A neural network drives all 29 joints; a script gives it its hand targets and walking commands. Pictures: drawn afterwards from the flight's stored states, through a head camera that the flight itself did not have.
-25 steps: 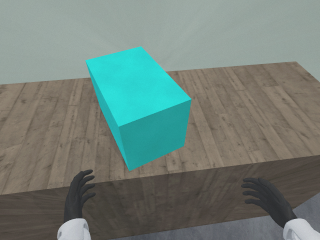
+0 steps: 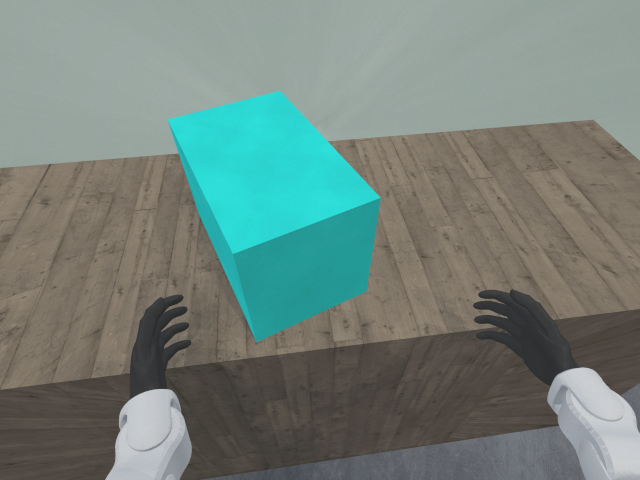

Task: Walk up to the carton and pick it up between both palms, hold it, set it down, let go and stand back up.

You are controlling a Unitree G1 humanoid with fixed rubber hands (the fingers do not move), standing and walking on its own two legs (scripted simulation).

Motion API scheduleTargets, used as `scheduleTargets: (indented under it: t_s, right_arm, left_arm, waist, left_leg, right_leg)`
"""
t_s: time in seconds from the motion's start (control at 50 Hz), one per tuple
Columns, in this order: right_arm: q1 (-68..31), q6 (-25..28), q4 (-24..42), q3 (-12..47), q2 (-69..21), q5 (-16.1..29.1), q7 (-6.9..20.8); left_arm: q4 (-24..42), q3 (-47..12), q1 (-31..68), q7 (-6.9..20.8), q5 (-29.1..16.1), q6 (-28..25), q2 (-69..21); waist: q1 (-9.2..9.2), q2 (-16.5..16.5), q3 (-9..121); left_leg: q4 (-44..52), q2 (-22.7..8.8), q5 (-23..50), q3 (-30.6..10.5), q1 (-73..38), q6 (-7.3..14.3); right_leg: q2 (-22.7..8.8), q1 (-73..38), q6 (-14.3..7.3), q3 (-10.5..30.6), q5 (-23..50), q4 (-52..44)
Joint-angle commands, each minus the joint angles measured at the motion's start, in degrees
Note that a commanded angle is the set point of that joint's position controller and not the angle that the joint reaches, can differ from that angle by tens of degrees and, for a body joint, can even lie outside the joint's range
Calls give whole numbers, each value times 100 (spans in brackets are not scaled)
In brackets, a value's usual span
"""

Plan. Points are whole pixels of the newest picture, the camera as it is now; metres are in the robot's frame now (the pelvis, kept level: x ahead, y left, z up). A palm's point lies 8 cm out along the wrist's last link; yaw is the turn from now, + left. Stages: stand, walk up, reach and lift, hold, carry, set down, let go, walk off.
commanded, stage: reach and lift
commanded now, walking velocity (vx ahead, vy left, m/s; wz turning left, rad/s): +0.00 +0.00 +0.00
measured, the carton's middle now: (269, 207) +0.51 +0.07 +0.04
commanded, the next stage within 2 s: none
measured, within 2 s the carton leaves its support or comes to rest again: neither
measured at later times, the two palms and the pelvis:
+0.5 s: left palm (139, 319) +0.27 +0.19 +0.10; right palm (512, 271) +0.33 -0.24 +0.10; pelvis -0.01 +0.00 +0.00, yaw +0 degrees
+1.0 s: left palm (132, 275) +0.31 +0.20 +0.13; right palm (475, 207) +0.40 -0.20 +0.14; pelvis -0.01 -0.01 +0.00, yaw +0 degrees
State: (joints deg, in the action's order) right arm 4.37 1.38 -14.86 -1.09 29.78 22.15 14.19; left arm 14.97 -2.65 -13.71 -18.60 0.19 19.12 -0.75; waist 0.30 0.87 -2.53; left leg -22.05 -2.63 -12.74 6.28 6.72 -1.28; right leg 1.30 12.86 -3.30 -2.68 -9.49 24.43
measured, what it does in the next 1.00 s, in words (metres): stands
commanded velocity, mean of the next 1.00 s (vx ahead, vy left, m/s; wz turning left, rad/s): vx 0.00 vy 0.00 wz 0.00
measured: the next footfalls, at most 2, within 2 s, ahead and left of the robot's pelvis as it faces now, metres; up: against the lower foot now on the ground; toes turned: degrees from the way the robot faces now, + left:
none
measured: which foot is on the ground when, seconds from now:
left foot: down 0.00-1.00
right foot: down 0.00-1.00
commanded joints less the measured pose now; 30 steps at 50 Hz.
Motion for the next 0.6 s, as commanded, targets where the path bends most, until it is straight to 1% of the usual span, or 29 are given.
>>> scheduleTargets:
  t_s: [0.0, 0.02, 0.04, 0.06, 0.08, 0.1, 0.12, 0.14, 0.16, 0.18, 0.2, 0.22, 0.24, 0.26, 0.28, 0.3, 0.32, 0.34, 0.36, 0.38, 0.4, 0.42, 0.44, 0.46, 0.48, 0.52, 0.54, 0.56, 0.58]
  right_arm:
    - [-1703, 129, 1205, 166, 1056, 427, -100]
    - [-1524, 28, 1112, 234, 1177, 459, -59]
    - [-1895, -64, 1094, 197, 1209, 501, -114]
    - [-1910, -85, 1420, 242, 1128, 497, -160]
    - [-1677, -144, 1197, 310, 1184, 556, -193]
    - [-1946, -189, 1173, 328, 1257, 586, -195]
    - [-2119, -171, 1396, 315, 1136, 596, -247]
    - [-2238, -193, 1321, 151, 1239, 576, -260]
    - [-2279, -210, 1157, 231, 1129, 573, -271]
    - [-2483, -283, 1140, 227, 1187, 477, -289]
    - [-2659, -394, 881, 243, 1139, 554, -293]
    - [-2758, -504, 944, 265, 1142, 522, -321]
    - [-2981, -610, 898, 241, 1209, 471, -310]
    - [-2919, -670, 926, 272, 1068, 560, -346]
    - [-3092, -740, 1127, 313, 1205, 575, -383]
    - [-3205, -851, 685, 297, 1090, 570, -369]
    - [-3454, -883, 882, 251, 1135, 614, -355]
    - [-3626, -964, 791, 273, 1110, 499, -385]
    - [-3638, -1071, 825, 334, 1023, 502, -456]
    - [-3367, -1039, 839, 403, 973, 588, -471]
    - [-3785, -1086, 874, 349, 1031, 634, -544]
    - [-4014, -1166, 547, 425, 1073, 606, -558]
    - [-4050, -1256, 464, 417, 1119, 578, -569]
    - [-4326, -1306, 401, 452, 1000, 621, -586]
    - [-4248, -1355, 501, 516, 958, 542, -622]
    - [-4398, -1454, 183, 491, 1059, 547, -603]
    - [-4798, -1440, 166, 475, 1049, 550, -620]
    - [-5013, -1423, 473, 496, 1000, 575, -639]
    - [-4911, -1534, -100, 472, 990, 615, -640]
  left_arm:
    - [720, 417, 1350, -1, 103, -41, -258]
    - [1109, 381, 1193, -35, 64, 27, -296]
    - [1142, 394, 1614, -20, 36, 151, -190]
    - [1247, 412, 1609, 12, -43, 184, -179]
    - [1206, 397, 1300, 6, 12, 310, -130]
    - [1115, 470, 1604, 61, -81, 366, -97]
    - [1340, 611, 1826, 27, -70, 379, -6]
    - [1424, 511, 1875, 23, -83, 379, -27]
    - [1307, 661, 2036, -22, -36, 434, 9]
    - [913, 587, 1981, 40, -81, 528, -58]
    - [859, 633, 2245, 37, -57, 636, -9]
    - [1002, 715, 2507, 26, -93, 731, 7]
    - [1159, 586, 2694, -4, -138, 842, 28]
    - [1002, 760, 2521, 8, -128, 949, 85]
    - [1038, 740, 2615, -6, -213, 1029, 99]
    - [663, 866, 2961, 10, -162, 1160, 101]
    - [944, 804, 3039, -28, -185, 1229, 152]
    - [900, 851, 3338, -45, -232, 1275, 147]
    - [959, 1013, 3392, -33, -201, 1416, 264]
    - [897, 1006, 2996, 5, -232, 1443, 228]
    - [980, 1027, 3325, 36, -275, 1467, 269]
    - [547, 1116, 3512, 66, -209, 1589, 300]
    - [606, 1198, 3515, 25, -203, 1661, 387]
    - [593, 1229, 3859, 24, -229, 1746, 432]
    - [489, 1326, 3745, 52, -191, 1758, 418]
    - [459, 1323, 3915, 57, -184, 1887, 489]
    - [574, 1292, 4211, 70, -332, 1912, 514]
    - [591, 1406, 4295, 59, -286, 1925, 517]
    - [530, 1217, 4421, 64, -351, 1976, 520]
  waist:
    - [824, -1010, 1251]
    - [858, -839, 1291]
    - [770, -834, 1360]
    - [839, -916, 1562]
    - [775, -771, 1557]
    - [720, -713, 1524]
    - [813, -853, 1775]
    - [752, -778, 1631]
    - [837, -624, 1733]
    - [848, -983, 1512]
    - [808, -872, 1499]
    - [847, -839, 1465]
    - [757, -676, 1620]
    - [918, -706, 1508]
    - [865, -764, 1606]
    - [820, -636, 1611]
    - [932, -674, 1670]
    - [910, -776, 1646]
    - [961, -642, 1933]
    - [978, -714, 1935]
    - [924, -640, 1996]
    - [799, -682, 1761]
    - [912, -501, 1821]
    - [925, -600, 1830]
    - [994, -529, 1659]
    - [914, -362, 1906]
    - [884, -428, 2080]
    - [1057, -482, 2378]
    - [879, -281, 2174]
  left_leg:
    - [629, 116, 795, -521, 414, 116]
    - [706, 47, 857, -538, 261, 53]
    - [603, 88, 1197, -514, 207, 28]
    - [613, 88, 1265, -499, 174, 48]
    - [577, 92, 1629, -513, 98, 17]
    - [557, 117, 1566, -541, 45, 17]
    - [534, 112, 1367, -493, 120, 58]
    - [563, 80, 1406, -573, 173, -14]
    - [609, 56, 1409, -551, 93, -15]
    - [585, 19, 1284, -531, 162, 40]
    - [693, 97, 1070, -541, 109, 30]
    - [776, 43, 848, -485, 217, 26]
    - [742, 81, 970, -493, 30, -5]
    - [704, -6, 1223, -512, 80, -7]
    - [711, 43, 1033, -471, 199, 36]
    - [750, 20, 1012, -488, 76, 8]
    - [779, -23, 815, -519, -14, 29]
    - [752, -33, 959, -497, 92, 23]
    - [633, -20, 1452, -473, 1, -5]
    - [624, 7, 1686, -459, 16, 10]
    - [582, -29, 1605, -511, 4, -14]
    - [625, -11, 1356, -527, 76, -17]
    - [734, 42, 1358, -422, 47, -12]
    - [702, 67, 1312, -433, 183, 47]
    - [720, 37, 1344, -354, 198, -21]
    - [681, -9, 1369, -427, 7, -57]
    - [688, 29, 1344, -468, 113, -56]
    - [635, -33, 1472, -465, 43, -15]
    - [551, 12, 1711, -506, -28, -81]
  right_leg:
    - [-96, -1087, -109, 1061, 534, -789]
    - [-75, -1019, -129, 947, 570, -729]
    - [-10, -1074, -135, 994, 871, -717]
    - [-60, -1253, -123, 999, 1033, -775]
    - [26, -1326, -160, 952, 1468, -691]
    - [31, -1177, -172, 908, 1226, -749]
    - [-10, -1329, -123, 1052, 1115, -767]
    - [96, -1220, -131, 899, 1097, -685]
    - [38, -1225, -167, 932, 991, -752]
    - [92, -990, -143, 931, 908, -743]
    - [9, -1098, -105, 1017, 698, -897]
    - [21, -1132, -125, 1049, 342, -934]
    - [50, -1065, -126, 949, 504, -874]
    - [124, -1075, -177, 953, 730, -792]
    - [99, -1064, -162, 979, 501, -793]
    - [8, -1077, -160, 1001, 513, -877]
    - [82, -984, -179, 973, 214, -873]
    - [129, -986, -206, 939, 324, -859]
    - [89, -1289, -178, 969, 888, -724]
    - [97, -1364, -143, 977, 1248, -700]
    - [45, -1307, -172, 990, 1246, -665]
    - [83, -1321, -158, 926, 1130, -708]
    - [105, -1330, -169, 934, 900, -844]
    - [139, -1357, -149, 976, 773, -806]
    - [128, -1383, -111, 973, 919, -801]
    - [89, -1301, -105, 933, 867, -804]
    - [68, -1365, -91, 912, 962, -769]
    - [96, -1458, -117, 992, 1014, -728]
    - [176, -1299, -163, 868, 1154, -650]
